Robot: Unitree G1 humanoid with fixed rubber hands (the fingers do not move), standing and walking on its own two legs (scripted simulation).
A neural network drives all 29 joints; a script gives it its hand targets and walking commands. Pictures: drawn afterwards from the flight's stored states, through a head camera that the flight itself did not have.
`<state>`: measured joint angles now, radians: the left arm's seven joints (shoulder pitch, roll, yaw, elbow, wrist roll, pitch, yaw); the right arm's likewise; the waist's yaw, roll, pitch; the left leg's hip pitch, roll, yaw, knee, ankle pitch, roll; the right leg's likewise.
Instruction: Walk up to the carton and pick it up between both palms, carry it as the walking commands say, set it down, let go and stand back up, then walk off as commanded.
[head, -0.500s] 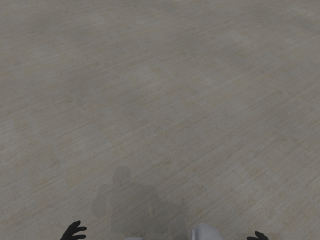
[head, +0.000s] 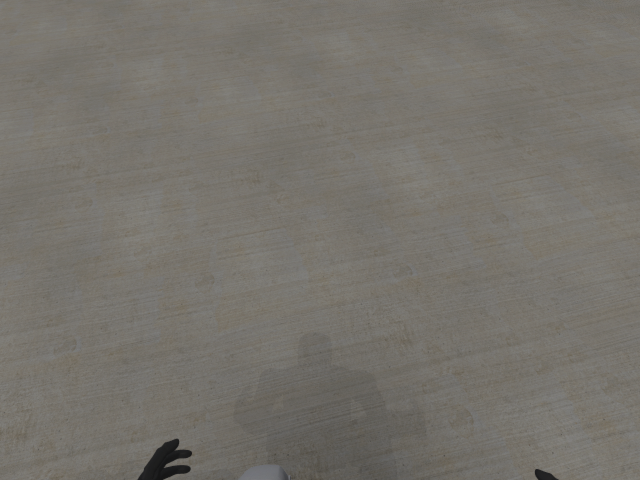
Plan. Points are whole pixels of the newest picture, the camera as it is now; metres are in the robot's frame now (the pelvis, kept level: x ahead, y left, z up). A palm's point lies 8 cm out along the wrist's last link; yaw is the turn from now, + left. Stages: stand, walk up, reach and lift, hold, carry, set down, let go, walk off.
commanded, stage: walk off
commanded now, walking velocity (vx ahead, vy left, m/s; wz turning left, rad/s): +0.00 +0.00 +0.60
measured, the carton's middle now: out of the picture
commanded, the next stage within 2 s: stand in 0.54 s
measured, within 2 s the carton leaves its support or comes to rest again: neither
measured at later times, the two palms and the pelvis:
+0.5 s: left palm out of the picture +0.07 +0.30 -0.10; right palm out of the picture +0.09 -0.21 -0.13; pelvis -0.02 +0.02 +0.00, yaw +14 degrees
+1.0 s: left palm out of the picture -0.13 +0.27 -0.14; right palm (453, 473) +0.15 -0.14 -0.10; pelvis -0.05 +0.03 +0.01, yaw +24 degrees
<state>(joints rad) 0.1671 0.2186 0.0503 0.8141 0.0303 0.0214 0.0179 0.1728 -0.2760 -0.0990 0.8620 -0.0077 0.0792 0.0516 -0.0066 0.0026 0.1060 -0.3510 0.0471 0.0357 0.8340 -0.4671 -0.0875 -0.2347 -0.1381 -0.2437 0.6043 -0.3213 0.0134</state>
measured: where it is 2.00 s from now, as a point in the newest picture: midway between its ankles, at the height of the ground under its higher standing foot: outside the picture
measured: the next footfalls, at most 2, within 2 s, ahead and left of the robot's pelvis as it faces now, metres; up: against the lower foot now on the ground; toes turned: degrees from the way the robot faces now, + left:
left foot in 0.06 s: +0.03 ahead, +0.12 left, +0.00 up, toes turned +8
right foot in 0.52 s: +0.02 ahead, -0.08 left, +0.00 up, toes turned +20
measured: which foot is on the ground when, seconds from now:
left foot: up 0.00-0.04, down 0.06-0.54, up 0.56-0.86, down 0.88-1.00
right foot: down 0.00-0.06, up 0.08-0.50, down 0.52-1.00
